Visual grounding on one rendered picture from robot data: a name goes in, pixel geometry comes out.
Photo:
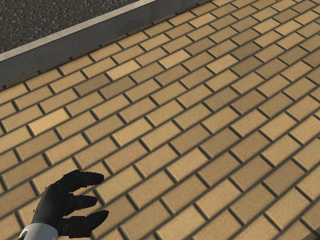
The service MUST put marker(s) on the robot left hand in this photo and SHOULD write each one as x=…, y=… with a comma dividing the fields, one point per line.
x=57, y=202

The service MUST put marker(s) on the left robot forearm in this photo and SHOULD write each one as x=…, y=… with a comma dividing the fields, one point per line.
x=39, y=231

